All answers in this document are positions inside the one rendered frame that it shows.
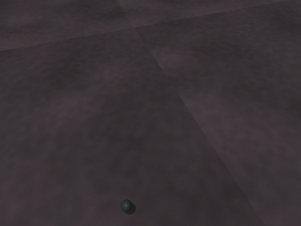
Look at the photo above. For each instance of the ball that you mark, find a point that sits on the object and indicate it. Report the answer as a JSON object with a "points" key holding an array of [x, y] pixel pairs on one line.
{"points": [[126, 205]]}

